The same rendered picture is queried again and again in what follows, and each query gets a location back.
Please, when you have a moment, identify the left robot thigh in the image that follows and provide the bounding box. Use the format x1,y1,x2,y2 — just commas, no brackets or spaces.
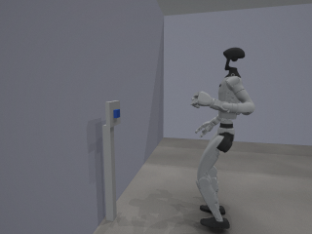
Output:
197,134,233,184

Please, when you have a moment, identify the left robot upper arm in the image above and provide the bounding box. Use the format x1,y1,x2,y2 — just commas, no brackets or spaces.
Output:
225,76,255,116

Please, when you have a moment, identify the robot right forearm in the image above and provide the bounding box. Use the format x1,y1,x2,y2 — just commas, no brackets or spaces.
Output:
210,114,221,126

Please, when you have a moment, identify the right robot hand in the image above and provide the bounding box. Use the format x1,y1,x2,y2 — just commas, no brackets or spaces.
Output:
195,121,214,137

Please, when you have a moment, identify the button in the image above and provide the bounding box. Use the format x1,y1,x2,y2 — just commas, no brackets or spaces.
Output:
113,109,120,118

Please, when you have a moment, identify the robot left shin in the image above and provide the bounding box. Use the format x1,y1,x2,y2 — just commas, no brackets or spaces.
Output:
195,176,222,222

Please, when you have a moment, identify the robot left forearm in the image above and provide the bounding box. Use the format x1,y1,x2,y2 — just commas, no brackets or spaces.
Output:
209,98,255,115

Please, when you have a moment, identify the panel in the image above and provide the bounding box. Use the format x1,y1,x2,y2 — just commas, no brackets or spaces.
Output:
102,100,121,221

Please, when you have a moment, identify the left robot hand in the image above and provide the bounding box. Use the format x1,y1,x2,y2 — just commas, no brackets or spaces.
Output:
190,91,213,108

